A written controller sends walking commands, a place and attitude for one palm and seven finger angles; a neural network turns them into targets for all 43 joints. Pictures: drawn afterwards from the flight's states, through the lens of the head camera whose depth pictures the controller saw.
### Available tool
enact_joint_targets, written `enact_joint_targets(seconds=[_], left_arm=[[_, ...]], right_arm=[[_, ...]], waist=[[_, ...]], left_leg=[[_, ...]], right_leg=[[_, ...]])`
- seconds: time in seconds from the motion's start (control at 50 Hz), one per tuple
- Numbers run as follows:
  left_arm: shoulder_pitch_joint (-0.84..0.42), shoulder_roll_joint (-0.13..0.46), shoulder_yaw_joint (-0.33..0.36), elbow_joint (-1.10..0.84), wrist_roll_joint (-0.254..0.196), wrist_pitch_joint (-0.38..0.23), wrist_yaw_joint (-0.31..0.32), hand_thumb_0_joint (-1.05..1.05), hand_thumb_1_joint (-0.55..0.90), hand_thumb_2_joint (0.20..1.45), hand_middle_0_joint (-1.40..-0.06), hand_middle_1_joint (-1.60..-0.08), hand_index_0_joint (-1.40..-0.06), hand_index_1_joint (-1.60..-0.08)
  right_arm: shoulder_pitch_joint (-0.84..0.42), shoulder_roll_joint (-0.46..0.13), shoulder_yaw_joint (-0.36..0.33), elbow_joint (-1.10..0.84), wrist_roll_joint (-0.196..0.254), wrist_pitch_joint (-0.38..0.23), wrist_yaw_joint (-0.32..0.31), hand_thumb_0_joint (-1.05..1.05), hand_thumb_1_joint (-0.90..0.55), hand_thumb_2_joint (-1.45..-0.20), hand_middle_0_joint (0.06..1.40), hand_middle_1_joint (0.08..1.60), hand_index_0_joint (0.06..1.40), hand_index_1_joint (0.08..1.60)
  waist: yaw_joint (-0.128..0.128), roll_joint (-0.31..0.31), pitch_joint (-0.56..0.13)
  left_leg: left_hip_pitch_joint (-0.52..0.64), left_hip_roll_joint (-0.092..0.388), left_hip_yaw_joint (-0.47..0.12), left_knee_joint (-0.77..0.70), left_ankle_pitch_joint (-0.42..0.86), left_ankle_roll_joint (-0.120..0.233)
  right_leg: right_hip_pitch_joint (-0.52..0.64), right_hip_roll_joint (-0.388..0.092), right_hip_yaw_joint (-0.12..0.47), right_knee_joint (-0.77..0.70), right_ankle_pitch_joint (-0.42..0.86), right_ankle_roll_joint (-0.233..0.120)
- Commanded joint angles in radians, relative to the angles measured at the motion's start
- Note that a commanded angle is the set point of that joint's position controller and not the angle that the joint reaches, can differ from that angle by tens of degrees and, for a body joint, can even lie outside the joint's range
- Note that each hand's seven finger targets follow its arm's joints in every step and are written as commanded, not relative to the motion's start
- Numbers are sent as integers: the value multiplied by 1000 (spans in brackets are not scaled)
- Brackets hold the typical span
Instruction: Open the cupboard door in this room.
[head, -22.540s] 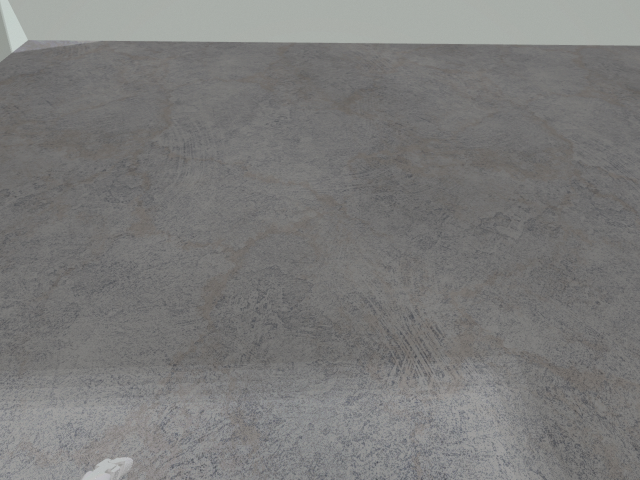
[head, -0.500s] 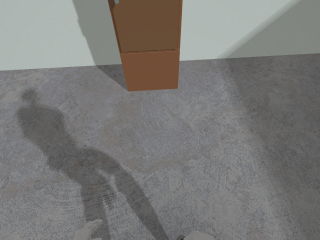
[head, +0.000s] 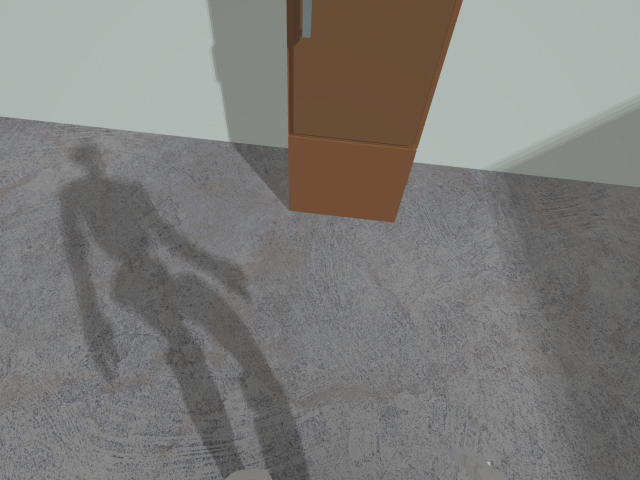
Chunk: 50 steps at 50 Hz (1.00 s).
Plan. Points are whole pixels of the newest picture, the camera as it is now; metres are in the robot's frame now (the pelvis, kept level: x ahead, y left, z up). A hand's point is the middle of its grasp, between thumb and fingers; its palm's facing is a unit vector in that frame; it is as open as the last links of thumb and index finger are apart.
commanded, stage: stand and wait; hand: left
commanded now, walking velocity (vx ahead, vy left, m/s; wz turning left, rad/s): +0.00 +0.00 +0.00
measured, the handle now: (308, 2) +1.16 +0.19 +0.08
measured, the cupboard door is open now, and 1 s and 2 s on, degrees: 0 0 0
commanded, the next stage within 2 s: look at it before walking up in 0.80 s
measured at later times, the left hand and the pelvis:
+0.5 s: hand out of the picture +0.08 +0.15 -0.16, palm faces +0.01 -0.98 -0.22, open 7.2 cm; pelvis +0.06 -0.02 +0.01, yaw +0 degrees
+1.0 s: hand out of the picture +0.05 +0.12 -0.16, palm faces +0.05 -0.99 -0.15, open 7.3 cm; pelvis +0.07 -0.02 +0.02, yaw +0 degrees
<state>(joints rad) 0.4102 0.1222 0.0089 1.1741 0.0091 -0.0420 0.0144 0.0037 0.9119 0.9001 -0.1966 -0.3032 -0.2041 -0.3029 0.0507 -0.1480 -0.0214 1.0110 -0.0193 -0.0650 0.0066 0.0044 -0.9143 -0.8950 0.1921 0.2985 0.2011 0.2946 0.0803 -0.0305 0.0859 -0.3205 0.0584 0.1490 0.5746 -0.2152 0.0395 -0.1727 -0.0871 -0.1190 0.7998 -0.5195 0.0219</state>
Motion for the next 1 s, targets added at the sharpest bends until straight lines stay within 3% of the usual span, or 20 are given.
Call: enact_joint_targets(seconds=[0.0,0.04,0.08,0.14,0.2,0.22,0.24,0.28,0.3,0.32,0.34,0.36,0.4,0.44,0.48,0.58,0.76,0.98], left_arm=[[-14,74,22,-60,1,0,18,0,900,900,-200,-300,-200,-300],[-15,59,23,-54,0,14,9,0,900,900,-200,-300,-200,-300],[12,32,21,-49,1,29,9,0,900,900,-200,-300,-200,-300],[-13,23,20,-67,7,41,12,0,900,900,-200,-300,-200,-300],[-7,31,17,-73,14,40,11,0,900,900,-200,-300,-200,-300],[11,43,16,-63,14,38,13,0,900,900,-200,-300,-200,-300],[17,72,18,-60,15,32,14,0,900,900,-200,-300,-200,-300],[-56,147,15,-83,16,18,13,0,900,900,-200,-300,-200,-300],[-92,167,15,-95,11,19,10,0,900,900,-200,-300,-200,-300],[-120,181,22,-94,7,12,10,0,900,900,-200,-300,-200,-300],[-138,166,20,-99,6,13,12,0,900,900,-200,-300,-200,-300],[-145,159,16,-102,3,15,12,0,900,900,-200,-300,-200,-300],[-133,137,12,-97,-2,13,13,0,900,900,-200,-300,-200,-300],[-110,130,12,-89,-7,14,16,0,900,900,-200,-300,-200,-300],[-95,130,11,-80,-9,14,19,0,900,900,-200,-300,-200,-300],[-71,119,7,-61,-9,13,24,0,900,900,-200,-300,-200,-300],[-49,87,1,-45,-5,18,31,0,900,900,-200,-300,-200,-300],[-19,67,-1,-41,0,17,32,0,900,900,-200,-300,-200,-300]], right_arm=[[223,-156,-27,50,5,12,-39,0,-900,-900,200,300,200,300],[165,-125,-17,41,4,12,-37,0,-900,-900,200,300,200,300],[149,-114,-19,38,6,12,-36,0,-900,-900,200,300,200,300],[149,-90,-30,26,1,21,-34,0,-900,-900,200,300,200,300],[122,-99,-35,22,0,34,-33,0,-900,-900,200,300,200,300],[118,-98,-35,22,2,38,-32,0,-900,-900,200,300,200,300],[124,-82,-32,29,6,41,-32,0,-900,-900,200,300,200,300],[168,-31,-17,30,12,53,-26,0,-900,-900,200,300,200,300],[194,-28,-13,42,8,58,-22,0,-900,-900,200,300,200,300],[211,-33,-15,58,2,67,-23,0,-900,-900,200,300,200,300],[230,-47,-17,69,1,71,-22,0,-900,-900,200,300,200,300],[253,-48,-12,82,1,67,-21,0,-900,-900,200,300,200,300],[279,-52,-6,105,2,55,-24,0,-900,-900,200,300,200,300],[282,-61,-2,117,5,45,-26,0,-900,-900,200,300,200,300],[280,-56,2,124,7,40,-29,0,-900,-900,200,300,200,300],[304,-45,3,144,9,39,-37,0,-900,-900,200,300,200,300],[338,-25,-1,159,11,49,-42,0,-900,-900,200,300,200,300],[328,-21,-4,145,12,48,-42,0,-900,-900,200,300,200,300]], waist=[[-105,214,-121],[-75,184,-58],[-55,181,-83],[-58,178,-56],[-39,144,-37],[-26,112,-35],[-23,64,-30],[-74,-98,18],[-90,-87,23],[-96,-212,27],[-101,-214,52],[-104,-170,50],[-100,-57,7],[-79,33,-34],[-72,58,-50],[-69,47,-69],[-80,13,12],[-84,19,41]], left_leg=[[303,333,-227,-188,823,140],[160,267,-159,-243,655,101],[116,230,-123,-272,523,88],[21,213,-124,-308,296,91],[6,196,-141,-260,115,81],[3,174,-127,-224,60,56],[-5,136,-114,-178,11,19],[26,32,-58,-125,-119,-49],[89,15,-57,-128,-107,-56],[130,19,-56,-110,-96,-61],[158,29,-59,-111,-70,-59],[177,38,-68,-137,-27,-55],[196,63,-84,-198,48,-47],[167,80,-97,-231,98,-43],[160,84,-93,-246,109,-45],[177,86,-87,-244,143,-47],[172,86,-82,-254,74,-46],[172,80,-86,-262,39,-38]], right_leg=[[-283,-39,75,268,-56,14],[-206,-46,66,194,28,20],[-160,-35,52,138,101,28],[-98,-28,39,12,173,31],[-34,-13,16,-172,260,37],[0,-10,9,-258,325,40],[22,-26,48,-351,374,34],[-82,-153,208,-484,367,-29],[-150,-181,219,-519,314,-60],[-196,-165,234,-559,249,-75],[-227,-151,213,-576,210,-77],[-224,-134,186,-561,208,-72],[-159,-89,139,-505,284,-52],[-57,-65,106,-463,376,-40],[-7,-65,99,-454,436,-39],[32,-68,90,-451,529,-42],[-29,-57,92,-480,432,-38],[-70,-49,102,-488,377,-34]])
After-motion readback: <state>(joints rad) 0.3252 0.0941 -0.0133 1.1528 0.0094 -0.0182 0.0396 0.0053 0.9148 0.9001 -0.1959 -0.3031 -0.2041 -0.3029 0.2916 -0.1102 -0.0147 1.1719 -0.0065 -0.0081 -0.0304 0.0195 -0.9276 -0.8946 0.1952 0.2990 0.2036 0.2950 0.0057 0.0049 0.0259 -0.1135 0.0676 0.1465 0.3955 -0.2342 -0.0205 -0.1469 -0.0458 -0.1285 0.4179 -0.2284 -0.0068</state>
